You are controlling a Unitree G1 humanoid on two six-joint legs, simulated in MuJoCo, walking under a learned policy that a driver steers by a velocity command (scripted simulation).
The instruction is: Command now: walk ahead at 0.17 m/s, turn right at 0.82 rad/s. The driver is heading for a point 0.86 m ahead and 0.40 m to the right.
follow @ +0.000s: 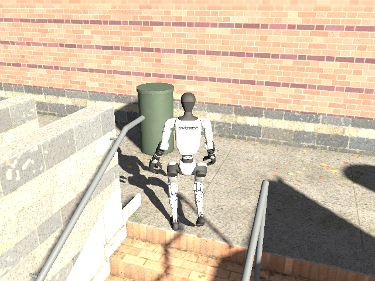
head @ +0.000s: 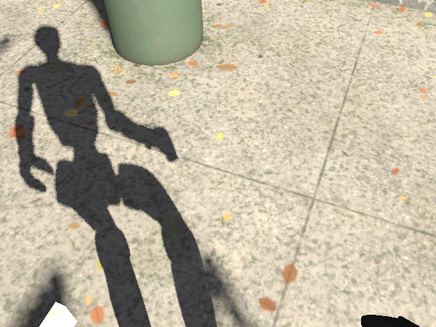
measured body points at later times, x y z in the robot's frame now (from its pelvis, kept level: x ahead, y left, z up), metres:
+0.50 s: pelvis +0.13 -0.08 +0.04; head +0.16 -0.11 +0.49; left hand +0.34 +0.13 -0.05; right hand +0.20 -0.39 -0.06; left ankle +0.21 +0.06 -0.61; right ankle +0.15 -0.16 -0.69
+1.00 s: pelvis +0.25 -0.13 +0.06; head +0.28 -0.10 +0.51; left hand +0.58 -0.11 -0.02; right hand +0.07 -0.35 -0.04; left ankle +0.28 -0.01 -0.69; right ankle +0.18 -0.25 -0.60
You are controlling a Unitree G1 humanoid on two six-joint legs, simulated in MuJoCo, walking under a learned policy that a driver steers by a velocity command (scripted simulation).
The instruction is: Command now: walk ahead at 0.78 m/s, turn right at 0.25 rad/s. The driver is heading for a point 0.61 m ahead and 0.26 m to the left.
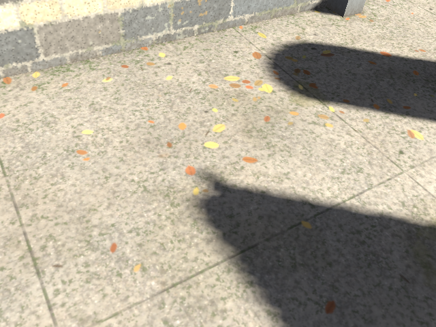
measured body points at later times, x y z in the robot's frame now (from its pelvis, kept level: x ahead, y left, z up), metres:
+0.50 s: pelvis +0.34 -0.03 -0.02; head +0.35 -0.03 +0.43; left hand +0.26 +0.24 -0.14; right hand +0.59 -0.24 -0.10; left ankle +0.44 +0.11 -0.65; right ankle +0.21 -0.16 -0.75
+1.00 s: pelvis +0.74 +0.12 -0.01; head +0.77 +0.15 +0.44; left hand +0.78 +0.41 -0.11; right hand +0.90 -0.10 -0.14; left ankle +0.64 +0.09 -0.74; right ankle +0.98 +0.12 -0.70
